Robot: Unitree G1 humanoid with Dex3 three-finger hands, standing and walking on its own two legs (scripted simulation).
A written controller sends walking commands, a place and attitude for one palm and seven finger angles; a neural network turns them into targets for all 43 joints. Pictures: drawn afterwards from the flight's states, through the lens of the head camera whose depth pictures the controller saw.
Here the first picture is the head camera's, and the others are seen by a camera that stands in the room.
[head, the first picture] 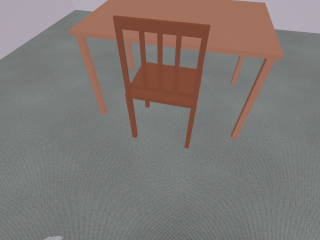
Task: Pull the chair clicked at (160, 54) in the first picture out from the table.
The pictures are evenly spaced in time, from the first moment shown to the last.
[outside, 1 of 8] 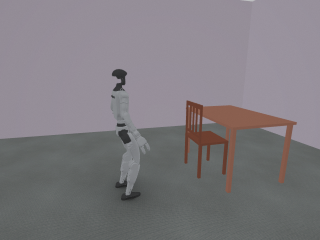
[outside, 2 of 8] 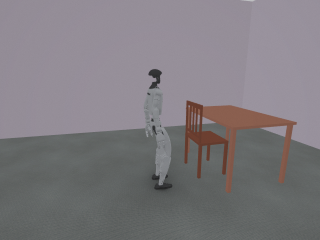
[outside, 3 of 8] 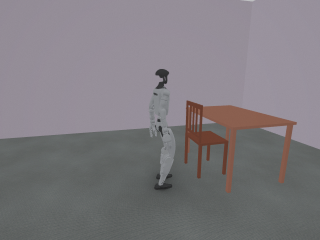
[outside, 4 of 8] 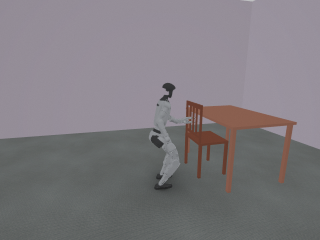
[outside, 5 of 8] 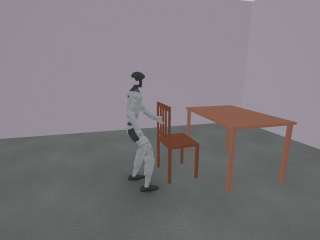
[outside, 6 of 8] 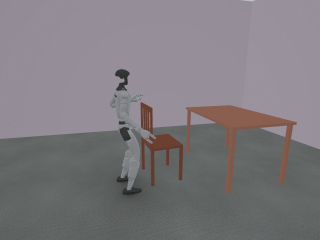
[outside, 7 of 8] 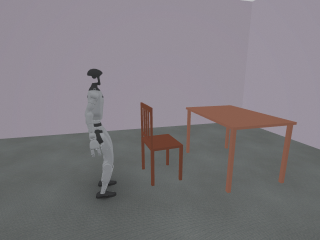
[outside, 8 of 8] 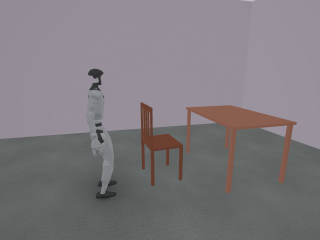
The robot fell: no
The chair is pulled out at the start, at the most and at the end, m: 0.00 0.61 0.61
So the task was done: yes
